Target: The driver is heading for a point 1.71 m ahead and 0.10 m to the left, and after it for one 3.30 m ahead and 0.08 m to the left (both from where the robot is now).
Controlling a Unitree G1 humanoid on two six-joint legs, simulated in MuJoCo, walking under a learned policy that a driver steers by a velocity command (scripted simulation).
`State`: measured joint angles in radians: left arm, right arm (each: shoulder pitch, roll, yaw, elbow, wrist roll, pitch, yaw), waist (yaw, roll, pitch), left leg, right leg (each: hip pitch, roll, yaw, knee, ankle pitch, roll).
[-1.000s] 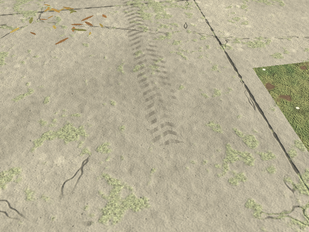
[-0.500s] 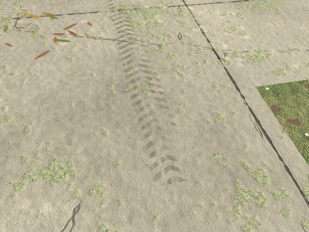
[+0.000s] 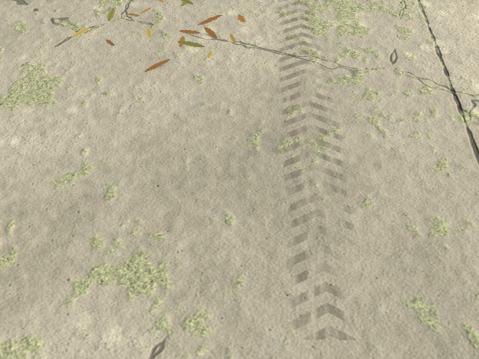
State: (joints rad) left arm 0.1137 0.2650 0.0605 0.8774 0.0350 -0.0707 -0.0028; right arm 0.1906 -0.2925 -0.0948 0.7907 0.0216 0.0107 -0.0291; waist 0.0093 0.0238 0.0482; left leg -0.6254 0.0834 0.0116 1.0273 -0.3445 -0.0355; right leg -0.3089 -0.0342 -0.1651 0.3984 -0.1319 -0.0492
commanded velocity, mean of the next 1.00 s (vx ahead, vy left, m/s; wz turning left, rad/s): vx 0.03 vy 0.00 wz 0.27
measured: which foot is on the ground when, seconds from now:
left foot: up 0.00-0.20, down 0.22-1.00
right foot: down 0.00-0.22, up 0.24-0.58, down 0.60-1.00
